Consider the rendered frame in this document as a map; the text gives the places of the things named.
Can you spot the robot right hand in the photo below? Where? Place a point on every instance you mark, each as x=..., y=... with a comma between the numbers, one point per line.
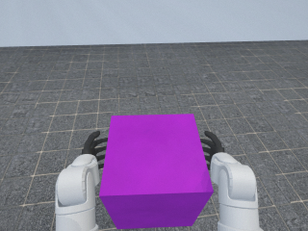
x=215, y=145

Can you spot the robot left hand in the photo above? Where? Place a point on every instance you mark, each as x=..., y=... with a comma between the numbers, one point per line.
x=90, y=144

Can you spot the robot right forearm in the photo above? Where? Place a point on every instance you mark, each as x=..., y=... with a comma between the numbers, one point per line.
x=237, y=194

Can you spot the robot left forearm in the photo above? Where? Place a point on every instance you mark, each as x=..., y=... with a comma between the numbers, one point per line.
x=75, y=195

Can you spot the carton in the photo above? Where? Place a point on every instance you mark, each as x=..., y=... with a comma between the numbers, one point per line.
x=155, y=173

